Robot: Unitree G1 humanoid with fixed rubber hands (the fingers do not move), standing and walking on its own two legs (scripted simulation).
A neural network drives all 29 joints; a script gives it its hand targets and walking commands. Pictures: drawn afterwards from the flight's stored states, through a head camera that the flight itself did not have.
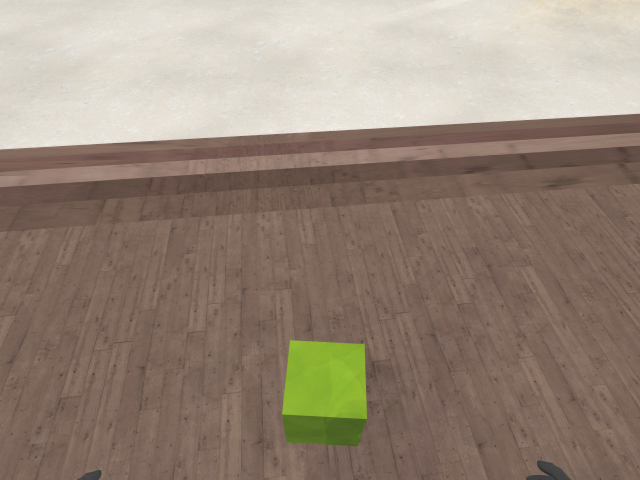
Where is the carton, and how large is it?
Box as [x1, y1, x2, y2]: [282, 340, 366, 445]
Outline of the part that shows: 290,340 282,410 286,441 357,445 366,420 364,344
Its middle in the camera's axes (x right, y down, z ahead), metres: +0.01 +0.45 +1.12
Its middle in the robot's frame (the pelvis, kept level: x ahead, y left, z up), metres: +0.46 -0.03 -0.66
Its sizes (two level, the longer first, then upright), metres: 0.210 0.200 0.250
